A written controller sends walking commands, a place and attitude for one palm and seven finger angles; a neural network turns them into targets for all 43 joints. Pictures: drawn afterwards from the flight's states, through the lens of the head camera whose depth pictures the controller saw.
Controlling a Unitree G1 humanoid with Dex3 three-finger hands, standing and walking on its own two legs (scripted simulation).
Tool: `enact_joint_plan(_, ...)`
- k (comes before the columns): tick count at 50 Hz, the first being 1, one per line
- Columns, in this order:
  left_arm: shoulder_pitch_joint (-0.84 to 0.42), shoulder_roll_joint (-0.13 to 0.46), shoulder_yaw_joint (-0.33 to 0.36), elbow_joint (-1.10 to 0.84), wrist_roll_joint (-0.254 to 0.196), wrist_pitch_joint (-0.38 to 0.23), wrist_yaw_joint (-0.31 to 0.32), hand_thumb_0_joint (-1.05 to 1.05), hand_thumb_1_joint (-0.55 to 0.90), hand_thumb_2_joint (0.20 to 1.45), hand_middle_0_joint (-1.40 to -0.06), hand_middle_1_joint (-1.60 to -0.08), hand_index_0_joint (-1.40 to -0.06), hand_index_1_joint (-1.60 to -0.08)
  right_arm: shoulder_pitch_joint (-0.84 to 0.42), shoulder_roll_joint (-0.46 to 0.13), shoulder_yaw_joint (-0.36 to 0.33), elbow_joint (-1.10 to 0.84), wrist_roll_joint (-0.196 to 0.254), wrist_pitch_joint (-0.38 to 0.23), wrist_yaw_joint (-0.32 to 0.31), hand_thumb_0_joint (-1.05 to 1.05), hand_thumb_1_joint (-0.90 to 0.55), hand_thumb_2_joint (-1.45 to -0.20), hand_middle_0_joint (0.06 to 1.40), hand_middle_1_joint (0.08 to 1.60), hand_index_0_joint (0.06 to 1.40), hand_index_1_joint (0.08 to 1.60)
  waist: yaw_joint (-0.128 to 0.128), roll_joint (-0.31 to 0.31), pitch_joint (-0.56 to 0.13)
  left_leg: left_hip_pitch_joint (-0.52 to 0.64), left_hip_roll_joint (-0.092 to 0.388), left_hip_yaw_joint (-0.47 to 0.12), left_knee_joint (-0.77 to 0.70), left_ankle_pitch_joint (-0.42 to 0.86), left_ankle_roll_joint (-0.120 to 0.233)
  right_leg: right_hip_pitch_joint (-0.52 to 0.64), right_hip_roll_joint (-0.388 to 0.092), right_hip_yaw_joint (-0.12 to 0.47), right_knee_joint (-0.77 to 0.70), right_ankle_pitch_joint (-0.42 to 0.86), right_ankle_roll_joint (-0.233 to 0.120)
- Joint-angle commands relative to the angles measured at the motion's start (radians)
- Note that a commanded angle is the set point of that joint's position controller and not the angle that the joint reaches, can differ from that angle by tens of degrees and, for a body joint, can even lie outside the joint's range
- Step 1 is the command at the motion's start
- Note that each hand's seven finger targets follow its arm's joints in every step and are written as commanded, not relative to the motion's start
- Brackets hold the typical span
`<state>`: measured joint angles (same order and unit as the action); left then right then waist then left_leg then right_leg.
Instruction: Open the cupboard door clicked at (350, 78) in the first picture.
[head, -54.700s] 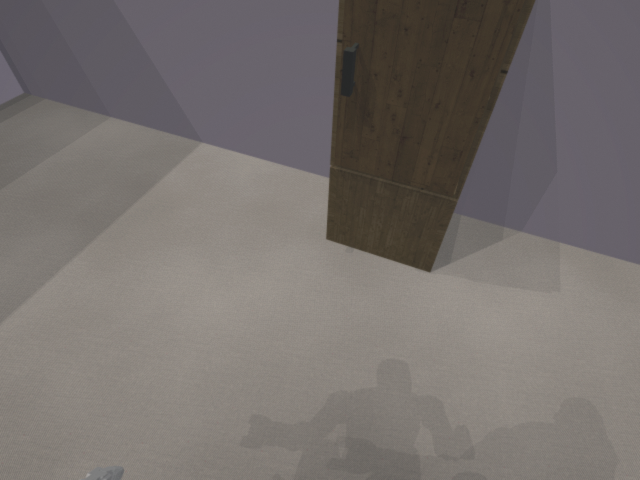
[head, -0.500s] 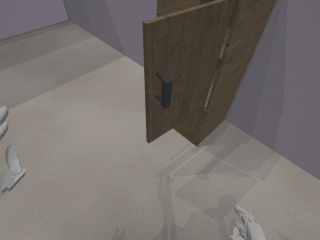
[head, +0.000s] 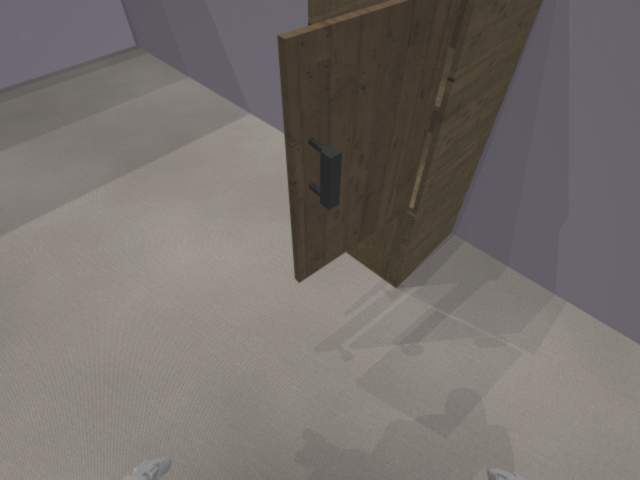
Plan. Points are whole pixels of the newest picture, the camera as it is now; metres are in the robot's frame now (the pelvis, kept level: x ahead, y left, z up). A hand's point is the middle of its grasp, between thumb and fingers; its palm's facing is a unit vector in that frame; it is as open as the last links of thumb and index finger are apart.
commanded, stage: let the arm hang, fingers relaxed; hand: left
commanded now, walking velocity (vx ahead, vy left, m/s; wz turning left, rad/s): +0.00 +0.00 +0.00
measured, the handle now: (322, 172) +0.62 +0.02 +0.01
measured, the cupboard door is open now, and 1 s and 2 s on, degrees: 84 84 84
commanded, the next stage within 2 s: look to check the result in 0.86 s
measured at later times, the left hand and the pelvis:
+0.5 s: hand out of the picture -0.04 +0.17 -0.17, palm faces +0.07 -0.98 -0.20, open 7.4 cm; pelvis +0.01 +0.00 +0.01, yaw +1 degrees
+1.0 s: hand out of the picture +0.01 +0.16 -0.17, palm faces +0.07 -0.98 -0.18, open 7.4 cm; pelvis +0.02 -0.01 +0.01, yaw +1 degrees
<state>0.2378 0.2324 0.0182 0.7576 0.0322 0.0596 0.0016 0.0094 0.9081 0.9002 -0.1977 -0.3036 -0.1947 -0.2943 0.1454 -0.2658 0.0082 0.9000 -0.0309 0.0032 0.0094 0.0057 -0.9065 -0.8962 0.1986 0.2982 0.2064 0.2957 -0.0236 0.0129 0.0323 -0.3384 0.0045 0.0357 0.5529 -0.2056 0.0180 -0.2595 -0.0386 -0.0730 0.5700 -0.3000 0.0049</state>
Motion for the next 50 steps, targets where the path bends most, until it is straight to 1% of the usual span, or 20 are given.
enact_joint_plan(1,0.025,0.124,0.019,0.084,-0.013,-0.055,0.019,0.000,0.900,0.900,-0.200,-0.300,-0.200,-0.300,0.022,-0.072,-0.018,0.007,0.001,-0.001,-0.015,0.000,-0.900,-0.900,0.200,0.300,0.200,0.300,0.026,0.090,-0.042,0.036,0.079,-0.120,-0.147,0.067,0.009,0.056,-0.069,0.099,-0.160,0.033,-0.043)
enact_joint_plan(3,0.047,0.105,0.018,0.164,-0.018,-0.059,0.019,0.000,0.900,0.900,-0.200,-0.300,-0.200,-0.300,0.042,-0.054,-0.016,0.050,0.004,0.002,-0.024,0.000,-0.900,-0.900,0.200,0.300,0.200,0.300,0.025,0.117,-0.039,0.047,0.071,-0.113,-0.153,0.026,0.003,0.063,-0.070,0.106,-0.186,0.025,-0.048)
enact_joint_plan(4,0.064,0.082,0.027,0.194,-0.019,-0.059,0.021,0.000,0.900,0.900,-0.200,-0.300,-0.200,-0.300,0.060,-0.038,-0.020,0.066,0.001,0.004,-0.028,0.000,-0.900,-0.900,0.200,0.300,0.200,0.300,0.026,0.164,-0.043,0.047,0.073,-0.113,-0.158,0.000,0.003,0.071,-0.072,0.101,-0.196,0.018,-0.053)
enact_joint_plan(7,0.083,0.069,0.021,0.265,-0.023,-0.061,0.021,0.000,0.900,0.900,-0.200,-0.300,-0.200,-0.300,0.110,-0.022,-0.022,0.111,0.007,0.010,-0.035,0.000,-0.900,-0.900,0.200,0.300,0.200,0.300,0.021,0.118,-0.033,0.063,0.077,-0.119,-0.161,-0.015,0.005,0.072,-0.073,0.089,-0.223,0.014,-0.056)
enact_joint_plan(11,0.109,0.037,0.012,0.329,-0.024,-0.060,0.025,0.000,0.900,0.900,-0.200,-0.300,-0.200,-0.300,0.172,-0.001,-0.025,0.159,0.010,0.015,-0.041,0.000,-0.900,-0.900,0.200,0.300,0.200,0.300,0.013,0.041,0.023,0.077,0.083,-0.122,-0.178,-0.039,0.009,0.029,-0.066,0.074,-0.240,-0.018,-0.053)
enact_joint_plan(14,0.136,0.019,0.011,0.354,-0.023,-0.058,0.027,0.000,0.900,0.900,-0.200,-0.300,-0.200,-0.300,0.200,0.014,-0.026,0.180,0.009,0.018,-0.044,0.000,-0.900,-0.900,0.200,0.300,0.200,0.300,0.015,0.008,0.051,0.063,0.079,-0.119,-0.190,-0.076,0.012,0.019,-0.065,0.071,-0.243,-0.051,-0.052)
enact_joint_plan(16,0.148,0.014,0.012,0.367,-0.024,-0.060,0.030,0.000,0.900,0.900,-0.200,-0.300,-0.200,-0.300,0.214,0.027,-0.026,0.190,0.009,0.016,-0.043,0.000,-0.900,-0.900,0.200,0.300,0.200,0.300,0.015,-0.006,0.043,0.073,0.076,-0.114,-0.187,-0.062,0.012,0.019,-0.068,0.067,-0.240,-0.053,-0.052)
enact_joint_plan(22,0.169,-0.010,0.013,0.379,-0.022,-0.060,0.035,0.000,0.900,0.900,-0.200,-0.300,-0.200,-0.300,0.227,0.055,-0.024,0.207,0.007,0.014,-0.043,0.000,-0.900,-0.900,0.200,0.300,0.200,0.300,0.019,-0.022,0.078,0.061,0.073,-0.110,-0.195,-0.064,0.015,-0.001,-0.065,0.064,-0.229,-0.054,-0.048)
enact_joint_plan(25,0.174,-0.014,0.016,0.376,-0.021,-0.062,0.038,0.000,0.900,0.900,-0.200,-0.300,-0.200,-0.300,0.230,0.062,-0.025,0.210,0.008,0.011,-0.043,0.000,-0.900,-0.900,0.200,0.300,0.200,0.300,0.023,-0.009,0.074,0.062,0.074,-0.106,-0.198,-0.058,0.016,0.006,-0.063,0.060,-0.223,-0.041,-0.046)
enact_joint_plan(27,0.164,-0.019,0.018,0.374,-0.021,-0.063,0.038,0.000,0.900,0.900,-0.200,-0.300,-0.200,-0.300,0.227,0.069,-0.024,0.214,0.006,0.009,-0.043,0.000,-0.900,-0.900,0.200,0.300,0.200,0.300,0.021,-0.021,0.086,0.054,0.073,-0.104,-0.202,-0.053,0.014,0.005,-0.065,0.064,-0.221,-0.032,-0.045)
enact_joint_plan(29,0.154,-0.023,0.018,0.371,-0.020,-0.063,0.038,0.000,0.900,0.900,-0.200,-0.300,-0.200,-0.300,0.224,0.071,-0.024,0.219,0.005,0.009,-0.043,0.000,-0.900,-0.900,0.200,0.300,0.200,0.300,0.019,-0.014,0.101,0.055,0.072,-0.104,-0.205,-0.051,0.012,-0.005,-0.065,0.066,-0.223,-0.034,-0.044)
enact_joint_plan(30,0.156,-0.018,0.019,0.370,-0.020,-0.063,0.038,0.000,0.900,0.900,-0.200,-0.300,-0.200,-0.300,0.225,0.071,-0.024,0.217,0.008,0.008,-0.043,0.000,-0.900,-0.900,0.200,0.300,0.200,0.300,0.024,-0.011,0.097,0.053,0.070,-0.103,-0.204,-0.050,0.013,0.002,-0.064,0.064,-0.224,-0.036,-0.044)
enact_joint_plan(32,0.147,-0.022,0.021,0.366,-0.021,-0.063,0.038,0.000,0.900,0.900,-0.200,-0.300,-0.200,-0.300,0.222,0.073,-0.024,0.219,0.005,0.006,-0.043,0.000,-0.900,-0.900,0.200,0.300,0.200,0.300,0.021,-0.007,0.095,0.051,0.069,-0.101,-0.204,-0.040,0.011,0.010,-0.067,0.064,-0.219,-0.022,-0.044)
enact_joint_plan(34,0.140,-0.023,0.022,0.363,-0.021,-0.064,0.038,0.000,0.900,0.900,-0.200,-0.300,-0.200,-0.300,0.217,0.072,-0.024,0.218,0.004,0.004,-0.044,0.000,-0.900,-0.900,0.200,0.300,0.200,0.300,0.020,0.017,0.088,0.056,0.071,-0.106,-0.210,-0.039,0.011,0.015,-0.064,0.066,-0.217,-0.012,-0.044)
enact_joint_plan(39,0.131,-0.022,0.023,0.364,-0.022,-0.065,0.036,0.000,0.900,0.900,-0.200,-0.300,-0.200,-0.300,0.210,0.068,-0.024,0.213,0.005,-0.001,-0.047,0.000,-0.900,-0.900,0.200,0.300,0.200,0.300,0.023,0.031,0.072,0.061,0.074,-0.105,-0.211,-0.001,0.011,0.047,-0.064,0.066,-0.215,0.032,-0.043)
enact_joint_plan(40,0.138,-0.018,0.024,0.363,-0.023,-0.067,0.036,0.000,0.900,0.900,-0.200,-0.300,-0.200,-0.300,0.212,0.065,-0.025,0.208,0.007,-0.002,-0.047,0.000,-0.900,-0.900,0.200,0.300,0.200,0.300,0.026,0.027,0.055,0.071,0.075,-0.103,-0.205,0.015,0.012,0.060,-0.065,0.061,-0.219,0.040,-0.044)
enact_joint_plan(42,0.127,-0.018,0.023,0.364,-0.023,-0.069,0.035,0.000,0.900,0.900,-0.200,-0.300,-0.200,-0.300,0.209,0.063,-0.024,0.211,0.006,-0.004,-0.048,0.000,-0.900,-0.900,0.200,0.300,0.200,0.300,0.022,0.012,0.046,0.089,0.075,-0.100,-0.196,0.059,0.010,0.065,-0.069,0.065,-0.218,0.066,-0.043)
enact_joint_plan(45,0.127,-0.016,0.023,0.365,-0.023,-0.070,0.035,0.000,0.900,0.900,-0.200,-0.300,-0.200,-0.300,0.202,0.058,-0.025,0.210,0.010,-0.002,-0.048,0.000,-0.900,-0.900,0.200,0.300,0.200,0.300,0.022,-0.007,0.048,0.111,0.077,-0.092,-0.189,0.073,0.009,0.057,-0.069,0.060,-0.229,0.068,-0.042)
enact_joint_plan(49,0.120,-0.012,0.019,0.371,-0.024,-0.069,0.035,0.000,0.900,0.900,-0.200,-0.300,-0.200,-0.300,0.193,0.055,-0.022,0.219,0.009,-0.001,-0.048,0.000,-0.900,-0.900,0.200,0.300,0.200,0.300,0.019,0.000,0.056,0.122,0.078,-0.092,-0.191,0.092,0.008,0.057,-0.073,0.063,-0.233,0.080,-0.040)
enact_joint_plan(50,0.128,-0.013,0.020,0.371,-0.025,-0.071,0.035,0.000,0.900,0.900,-0.200,-0.300,-0.200,-0.300,0.193,0.053,-0.022,0.216,0.011,-0.001,-0.049,0.000,-0.900,-0.900,0.200,0.300,0.200,0.300,0.022,-0.010,0.054,0.124,0.079,-0.090,-0.186,0.103,0.009,0.063,-0.070,0.064,-0.239,0.088,-0.041)
